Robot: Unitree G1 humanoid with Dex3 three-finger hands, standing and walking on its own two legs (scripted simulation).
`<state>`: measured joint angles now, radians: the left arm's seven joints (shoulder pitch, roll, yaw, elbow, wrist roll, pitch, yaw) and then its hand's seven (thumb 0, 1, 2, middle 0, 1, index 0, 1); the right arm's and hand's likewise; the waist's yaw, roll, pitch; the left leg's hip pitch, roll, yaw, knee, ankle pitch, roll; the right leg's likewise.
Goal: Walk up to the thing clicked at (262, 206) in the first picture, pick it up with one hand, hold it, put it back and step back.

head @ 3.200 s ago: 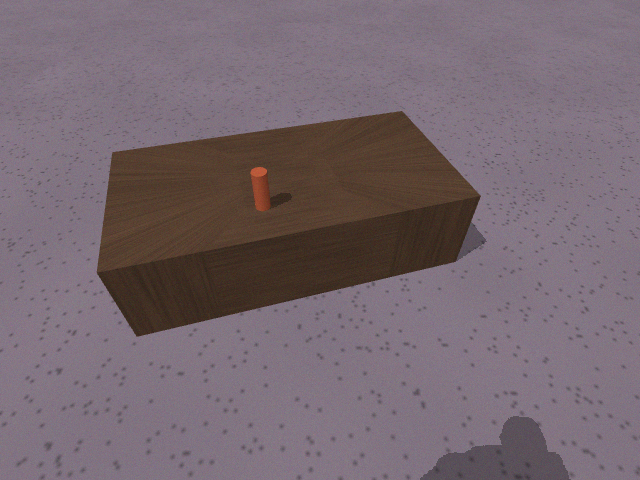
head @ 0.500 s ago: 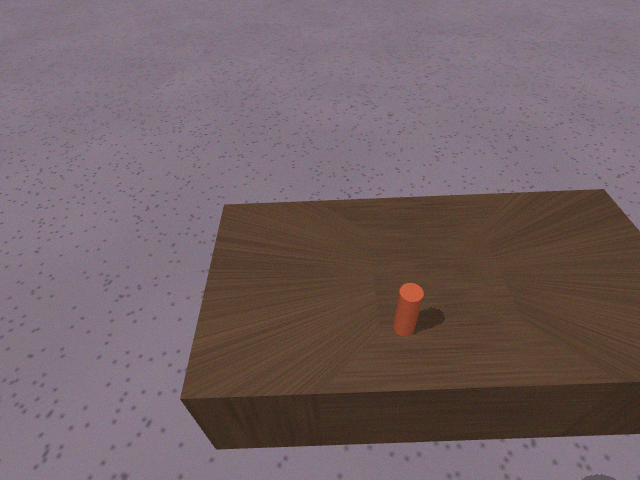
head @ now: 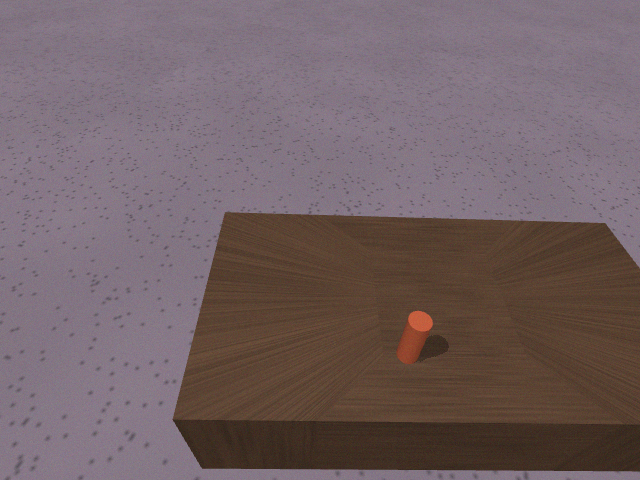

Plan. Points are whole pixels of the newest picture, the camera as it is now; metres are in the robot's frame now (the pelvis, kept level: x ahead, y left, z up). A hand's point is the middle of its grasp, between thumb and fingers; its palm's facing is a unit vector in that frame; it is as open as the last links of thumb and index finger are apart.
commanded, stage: walk up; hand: right
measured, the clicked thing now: (413, 338) +0.55 -0.21 -0.32
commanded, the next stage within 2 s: stand in 1.16 s
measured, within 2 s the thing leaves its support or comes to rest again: neither
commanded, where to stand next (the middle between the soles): +0.07 +0.00 m, yaw -1 degrees
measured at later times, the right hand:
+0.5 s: hand out of the picture +0.13 -0.25 -0.13, palm faces -0.02 +0.95 -0.33, open 7.4 cm
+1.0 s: hand out of the picture +0.10 -0.25 -0.14, palm faces +0.01 +0.95 -0.32, open 7.4 cm
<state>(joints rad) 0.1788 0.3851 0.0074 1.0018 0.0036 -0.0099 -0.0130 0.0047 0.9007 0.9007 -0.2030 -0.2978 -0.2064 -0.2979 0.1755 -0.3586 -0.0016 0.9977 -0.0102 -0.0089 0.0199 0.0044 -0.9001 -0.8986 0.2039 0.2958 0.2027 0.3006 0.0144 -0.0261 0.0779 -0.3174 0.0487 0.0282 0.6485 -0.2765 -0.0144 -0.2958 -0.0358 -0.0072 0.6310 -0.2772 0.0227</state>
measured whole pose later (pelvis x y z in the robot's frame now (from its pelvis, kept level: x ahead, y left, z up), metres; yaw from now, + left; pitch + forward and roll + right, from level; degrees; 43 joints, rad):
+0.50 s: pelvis +0.02 +0.00 +0.02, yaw -1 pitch -3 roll +0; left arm 0.07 0.35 0.00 1.17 0.01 -0.01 -0.01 0.00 0.90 0.90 -0.20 -0.30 -0.21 -0.30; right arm 0.02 -0.36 -0.01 1.15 0.00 0.00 0.02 0.00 -0.90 -0.90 0.20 0.30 0.20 0.30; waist 0.02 0.01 0.06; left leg -0.15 0.04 0.05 0.36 -0.16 -0.02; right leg -0.14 -0.04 0.00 0.36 -0.17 0.03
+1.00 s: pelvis +0.03 +0.00 +0.02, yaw -1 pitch -2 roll +0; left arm 0.07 0.34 0.01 1.16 0.01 0.00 -0.01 0.00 0.90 0.90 -0.20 -0.30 -0.21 -0.30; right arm 0.08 -0.35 -0.01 1.16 -0.01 0.00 0.01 0.00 -0.90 -0.90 0.20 0.30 0.20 0.30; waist -0.01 0.00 0.06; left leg -0.13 0.04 0.06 0.33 -0.15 -0.02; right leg -0.13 -0.04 0.01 0.34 -0.17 0.03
